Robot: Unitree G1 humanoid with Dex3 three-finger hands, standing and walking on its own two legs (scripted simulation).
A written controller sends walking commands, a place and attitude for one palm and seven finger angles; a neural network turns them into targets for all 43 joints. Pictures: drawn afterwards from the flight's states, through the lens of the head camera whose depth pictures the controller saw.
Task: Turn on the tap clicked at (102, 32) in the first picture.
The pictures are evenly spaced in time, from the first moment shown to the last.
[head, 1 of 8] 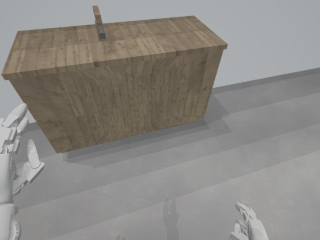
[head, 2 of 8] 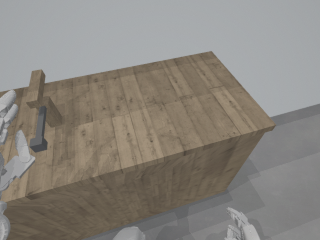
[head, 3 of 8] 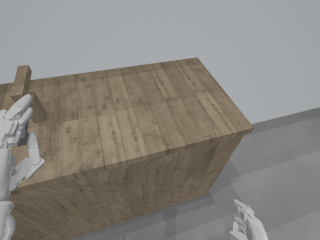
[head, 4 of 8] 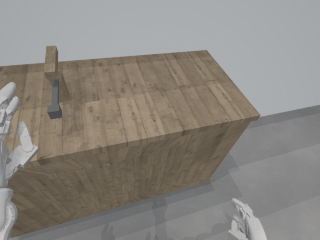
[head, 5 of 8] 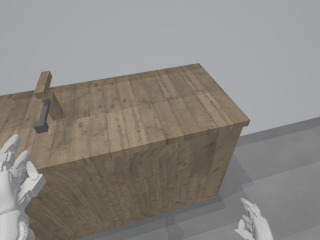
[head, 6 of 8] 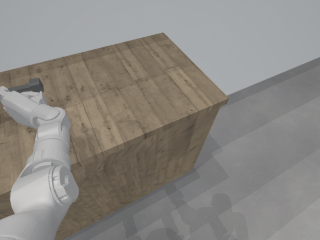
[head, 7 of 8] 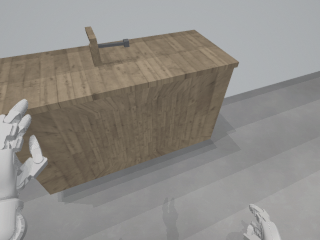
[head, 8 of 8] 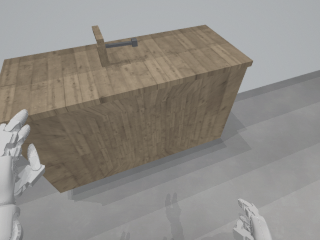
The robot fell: no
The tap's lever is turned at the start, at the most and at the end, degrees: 0 85 85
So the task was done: yes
